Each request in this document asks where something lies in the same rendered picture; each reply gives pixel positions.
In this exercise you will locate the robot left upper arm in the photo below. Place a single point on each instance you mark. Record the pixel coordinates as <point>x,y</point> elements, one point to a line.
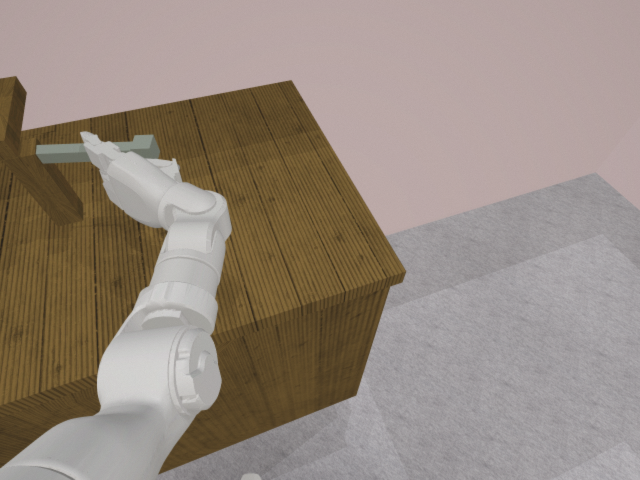
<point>152,384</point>

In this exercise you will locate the left robot hand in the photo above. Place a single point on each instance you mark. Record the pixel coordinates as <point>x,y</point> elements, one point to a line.
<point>135,184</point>

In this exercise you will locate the robot left forearm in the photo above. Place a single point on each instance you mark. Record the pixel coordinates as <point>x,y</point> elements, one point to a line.
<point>188,270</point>

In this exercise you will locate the tap lever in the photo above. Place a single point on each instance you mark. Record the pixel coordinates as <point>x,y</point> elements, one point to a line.
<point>144,145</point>

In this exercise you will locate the counter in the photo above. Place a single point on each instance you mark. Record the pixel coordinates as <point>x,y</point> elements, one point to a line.
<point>305,277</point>

